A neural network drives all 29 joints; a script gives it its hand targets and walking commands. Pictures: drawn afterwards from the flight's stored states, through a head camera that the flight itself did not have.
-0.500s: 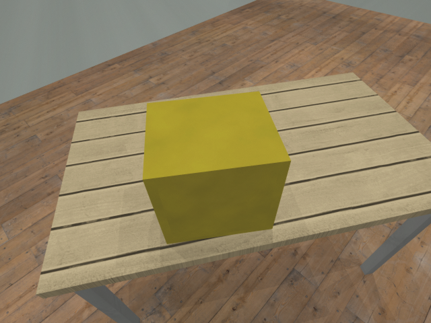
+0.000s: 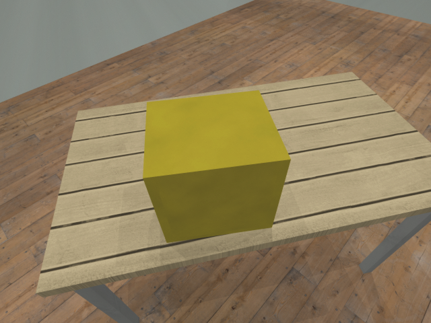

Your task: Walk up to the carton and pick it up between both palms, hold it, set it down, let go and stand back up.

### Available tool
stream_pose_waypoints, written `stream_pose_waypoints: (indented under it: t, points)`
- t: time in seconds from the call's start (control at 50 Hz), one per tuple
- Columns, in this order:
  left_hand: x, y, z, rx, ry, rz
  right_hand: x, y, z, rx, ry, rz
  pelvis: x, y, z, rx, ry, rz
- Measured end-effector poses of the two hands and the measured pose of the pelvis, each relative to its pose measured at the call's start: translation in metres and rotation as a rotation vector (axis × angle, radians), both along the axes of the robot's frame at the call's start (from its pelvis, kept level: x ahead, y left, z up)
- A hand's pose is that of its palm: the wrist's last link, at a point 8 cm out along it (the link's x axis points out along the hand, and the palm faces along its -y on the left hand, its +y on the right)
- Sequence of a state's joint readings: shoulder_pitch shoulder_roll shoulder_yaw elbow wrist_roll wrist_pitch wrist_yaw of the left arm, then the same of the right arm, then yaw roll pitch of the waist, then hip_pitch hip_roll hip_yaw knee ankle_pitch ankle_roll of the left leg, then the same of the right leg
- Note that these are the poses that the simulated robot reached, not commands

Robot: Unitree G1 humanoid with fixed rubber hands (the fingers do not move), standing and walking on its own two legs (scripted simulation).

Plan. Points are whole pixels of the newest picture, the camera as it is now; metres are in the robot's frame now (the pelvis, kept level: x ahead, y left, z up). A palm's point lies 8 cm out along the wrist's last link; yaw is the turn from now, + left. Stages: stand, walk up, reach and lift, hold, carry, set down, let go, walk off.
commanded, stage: walk up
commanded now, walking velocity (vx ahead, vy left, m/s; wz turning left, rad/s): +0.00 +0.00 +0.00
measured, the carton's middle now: (212, 167) +0.46 +0.05 +0.00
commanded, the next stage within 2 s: none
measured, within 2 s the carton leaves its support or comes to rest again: neither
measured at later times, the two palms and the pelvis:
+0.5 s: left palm out of the picture +0.00 +0.24 -0.12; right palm out of the picture +0.06 -0.34 -0.14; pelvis -0.08 -0.05 -0.03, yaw +3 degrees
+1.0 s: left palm out of the picture -0.12 +0.22 -0.12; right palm out of the picture -0.04 -0.28 -0.12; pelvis -0.12 -0.04 -0.01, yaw +9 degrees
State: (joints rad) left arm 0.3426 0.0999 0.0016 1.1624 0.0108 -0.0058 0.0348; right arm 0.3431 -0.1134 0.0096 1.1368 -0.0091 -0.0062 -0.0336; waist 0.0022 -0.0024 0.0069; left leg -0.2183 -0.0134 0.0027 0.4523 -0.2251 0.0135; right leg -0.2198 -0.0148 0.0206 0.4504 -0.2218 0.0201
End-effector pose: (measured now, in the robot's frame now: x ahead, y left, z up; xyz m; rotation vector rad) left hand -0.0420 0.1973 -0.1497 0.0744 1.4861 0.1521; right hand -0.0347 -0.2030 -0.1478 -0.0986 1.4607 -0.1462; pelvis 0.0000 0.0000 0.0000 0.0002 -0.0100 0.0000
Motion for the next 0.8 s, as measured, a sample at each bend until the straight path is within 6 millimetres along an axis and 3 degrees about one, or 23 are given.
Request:
stream_pose_waypoints:
  t: [0.16,0.2,0.32,0.4,0.46,0.52,0.6,0.68,0.8]
  points:
    - [0.002,0.001,0.001,0.003,-0.004,0.005,0.000,-0.001,0.000,-0.002,0.003,-0.002,0.001,0.000,0.000,-0.001,0.002,0.002]
    - [0.008,0.009,-0.001,0.032,-0.026,0.012,0.005,-0.007,-0.001,-0.024,-0.018,0.000,-0.004,-0.001,-0.003,0.002,0.001,0.009]
    - [0.041,0.045,0.005,0.174,-0.143,-0.039,0.037,-0.060,0.002,-0.144,-0.154,0.053,-0.033,-0.015,-0.012,0.004,-0.014,0.035]
    - [0.057,0.051,0.022,0.245,-0.263,-0.049,0.065,-0.105,0.008,-0.213,-0.250,0.110,-0.053,-0.031,-0.015,0.004,-0.009,0.044]
    - [0.053,0.047,0.027,0.278,-0.343,-0.058,0.086,-0.133,0.006,-0.223,-0.344,0.133,-0.067,-0.047,-0.026,0.010,-0.006,0.046]
    - [0.038,0.035,0.036,0.279,-0.370,-0.053,0.093,-0.143,0.013,-0.228,-0.393,0.152,-0.081,-0.056,-0.023,0.008,-0.021,0.058]
    - [0.020,0.020,0.050,0.267,-0.388,-0.059,0.082,-0.139,0.024,-0.192,-0.419,0.181,-0.095,-0.060,-0.011,0.033,-0.019,0.063]
    - [0.007,0.011,0.056,0.249,-0.423,-0.055,0.050,-0.130,0.023,-0.139,-0.370,0.202,-0.106,-0.060,-0.005,0.037,-0.010,0.090]
    - [-0.030,0.016,0.043,0.213,-0.411,-0.003,0.006,-0.104,0.015,-0.086,-0.292,0.224,-0.116,-0.051,-0.010,0.019,-0.003,0.135]
